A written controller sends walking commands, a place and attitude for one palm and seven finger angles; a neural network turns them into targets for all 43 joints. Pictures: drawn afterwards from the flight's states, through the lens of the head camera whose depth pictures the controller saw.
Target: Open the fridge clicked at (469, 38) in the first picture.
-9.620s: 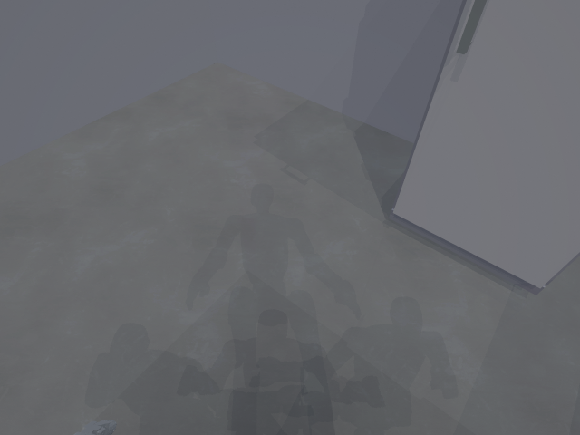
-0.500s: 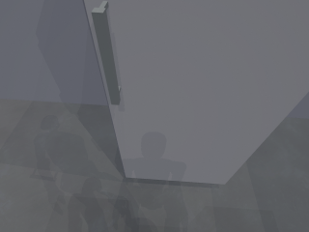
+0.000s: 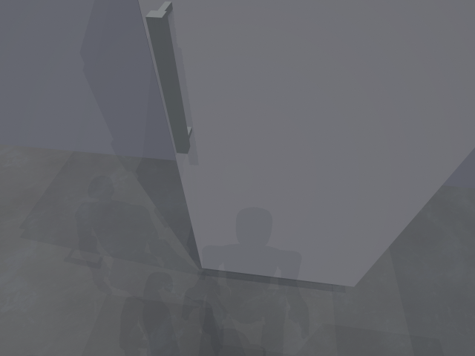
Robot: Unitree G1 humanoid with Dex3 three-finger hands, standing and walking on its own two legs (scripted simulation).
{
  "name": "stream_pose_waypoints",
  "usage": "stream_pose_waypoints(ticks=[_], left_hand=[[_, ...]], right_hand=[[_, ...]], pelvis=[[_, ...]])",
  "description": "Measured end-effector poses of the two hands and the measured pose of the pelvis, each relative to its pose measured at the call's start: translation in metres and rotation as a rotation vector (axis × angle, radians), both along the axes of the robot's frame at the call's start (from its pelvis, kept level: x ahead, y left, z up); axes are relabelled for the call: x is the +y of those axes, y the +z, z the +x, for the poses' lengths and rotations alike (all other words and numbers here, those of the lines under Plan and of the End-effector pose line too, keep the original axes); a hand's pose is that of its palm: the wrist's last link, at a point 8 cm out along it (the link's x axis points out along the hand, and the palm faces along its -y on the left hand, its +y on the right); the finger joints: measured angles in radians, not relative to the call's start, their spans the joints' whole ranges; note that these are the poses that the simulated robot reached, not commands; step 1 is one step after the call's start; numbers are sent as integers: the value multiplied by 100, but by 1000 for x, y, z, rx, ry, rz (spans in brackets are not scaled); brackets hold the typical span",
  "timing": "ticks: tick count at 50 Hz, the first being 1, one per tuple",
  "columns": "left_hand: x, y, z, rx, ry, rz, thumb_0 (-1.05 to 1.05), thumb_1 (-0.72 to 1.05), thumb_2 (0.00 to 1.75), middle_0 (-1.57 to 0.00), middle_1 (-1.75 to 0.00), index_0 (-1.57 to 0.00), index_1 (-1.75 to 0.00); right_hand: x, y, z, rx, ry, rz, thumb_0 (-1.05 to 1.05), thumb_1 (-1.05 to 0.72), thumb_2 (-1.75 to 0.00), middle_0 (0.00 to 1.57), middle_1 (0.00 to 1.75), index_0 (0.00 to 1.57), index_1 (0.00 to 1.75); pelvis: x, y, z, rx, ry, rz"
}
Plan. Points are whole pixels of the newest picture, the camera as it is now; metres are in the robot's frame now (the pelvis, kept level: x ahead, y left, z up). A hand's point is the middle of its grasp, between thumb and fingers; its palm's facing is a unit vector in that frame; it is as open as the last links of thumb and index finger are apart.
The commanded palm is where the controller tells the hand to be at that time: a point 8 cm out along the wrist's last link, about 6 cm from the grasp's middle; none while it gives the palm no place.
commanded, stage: come to a stop and stand still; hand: left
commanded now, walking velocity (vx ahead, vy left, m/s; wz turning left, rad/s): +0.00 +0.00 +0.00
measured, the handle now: (176, 87) +0.50 +0.15 +0.20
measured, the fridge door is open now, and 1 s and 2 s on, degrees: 0 0 0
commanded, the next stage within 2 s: look again from close up in 1.78 s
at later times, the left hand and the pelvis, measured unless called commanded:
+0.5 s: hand out of the picture -0.08 +0.16 -0.17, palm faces +0.06 -0.99 -0.13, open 7.4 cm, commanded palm none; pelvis -0.02 +0.02 +0.01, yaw -1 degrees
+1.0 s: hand out of the picture +0.02 +0.22 -0.16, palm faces +0.00 -0.97 -0.25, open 7.3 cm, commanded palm none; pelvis +0.00 +0.04 +0.01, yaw -2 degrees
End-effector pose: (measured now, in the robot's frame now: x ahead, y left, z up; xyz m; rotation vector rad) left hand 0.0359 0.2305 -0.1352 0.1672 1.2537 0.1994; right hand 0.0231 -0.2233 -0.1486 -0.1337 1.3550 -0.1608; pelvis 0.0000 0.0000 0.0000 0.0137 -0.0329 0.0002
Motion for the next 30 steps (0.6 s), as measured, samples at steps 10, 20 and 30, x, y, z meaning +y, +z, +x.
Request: stream_pose_waypoints(ticks=[10, 20, 30], left_hand=[[-7, -7, -50, 92, 9, -77, 1, 93, 90, -20, -30, -20, -30], [-17, -6, -105, 221, 42, -117, 1, 91, 90, -20, -30, -20, -30], [-21, -5, -118, 260, 54, -130, 1, 91, 90, -20, -30, -20, -30]], right_hand=[[10, 17, -39, 21, 15, -9, 0, -93, -90, 20, 29, 20, 30], [44, 15, -89, 135, -11, 53, 0, -91, -90, 20, 29, 20, 30], [64, 13, -101, 165, -35, 85, 0, -91, -90, 20, 29, 20, 30]], pelvis=[[5, 9, -15, -5, -14, -13], [13, 11, -22, 12, -12, -12], [20, 10, -21, 23, -14, -10]])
